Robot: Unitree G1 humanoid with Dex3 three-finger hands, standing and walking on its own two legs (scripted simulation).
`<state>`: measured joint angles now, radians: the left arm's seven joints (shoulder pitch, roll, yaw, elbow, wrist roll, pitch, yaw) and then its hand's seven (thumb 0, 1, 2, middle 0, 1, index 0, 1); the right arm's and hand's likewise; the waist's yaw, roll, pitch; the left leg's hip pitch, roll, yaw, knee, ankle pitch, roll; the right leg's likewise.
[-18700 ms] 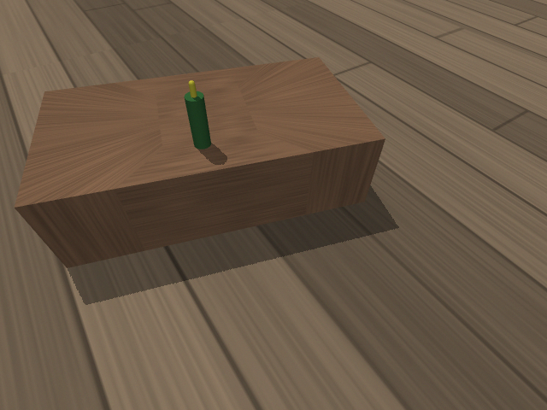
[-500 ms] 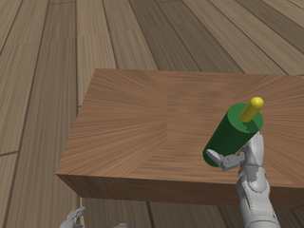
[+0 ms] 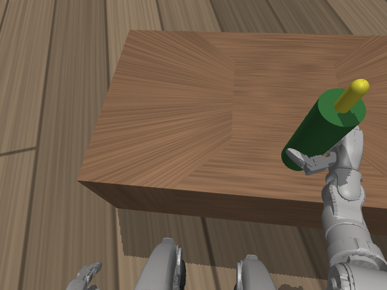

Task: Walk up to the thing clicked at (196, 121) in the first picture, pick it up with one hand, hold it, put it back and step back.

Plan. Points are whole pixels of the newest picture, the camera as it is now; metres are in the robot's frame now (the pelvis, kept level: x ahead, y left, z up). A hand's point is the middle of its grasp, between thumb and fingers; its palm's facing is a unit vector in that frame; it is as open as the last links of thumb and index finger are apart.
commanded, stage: crouch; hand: right
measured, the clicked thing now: (320, 130) +0.42 -0.18 +0.07
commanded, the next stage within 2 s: lower in 0.86 s
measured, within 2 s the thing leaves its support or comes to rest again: neither
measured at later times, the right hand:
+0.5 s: hand (301, 135) +0.49 -0.20 -0.07, palm faces +0.19 +0.98 -0.01, open 10.0 cm
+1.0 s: hand (296, 133) +0.52 -0.21 -0.11, palm faces +0.19 +0.98 -0.02, open 10.0 cm
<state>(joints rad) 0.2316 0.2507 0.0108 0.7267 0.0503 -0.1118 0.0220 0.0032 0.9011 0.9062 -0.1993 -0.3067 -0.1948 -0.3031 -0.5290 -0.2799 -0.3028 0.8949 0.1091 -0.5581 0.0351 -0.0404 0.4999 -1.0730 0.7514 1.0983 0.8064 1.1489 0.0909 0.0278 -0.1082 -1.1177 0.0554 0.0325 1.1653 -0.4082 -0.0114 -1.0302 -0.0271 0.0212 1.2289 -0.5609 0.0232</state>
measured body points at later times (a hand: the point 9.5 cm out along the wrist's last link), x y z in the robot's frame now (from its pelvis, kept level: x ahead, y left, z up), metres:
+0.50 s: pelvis -0.02 -0.01 -0.08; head +0.16 -0.02 +0.33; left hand +0.03 +0.27 -0.20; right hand +0.47 -0.25 -0.06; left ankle +0.08 +0.13 -0.63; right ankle +0.01 -0.13 -0.63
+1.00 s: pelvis -0.02 -0.01 -0.12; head +0.19 -0.03 +0.28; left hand +0.01 +0.27 -0.24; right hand +0.50 -0.26 -0.11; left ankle +0.08 +0.13 -0.63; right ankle +0.01 -0.13 -0.63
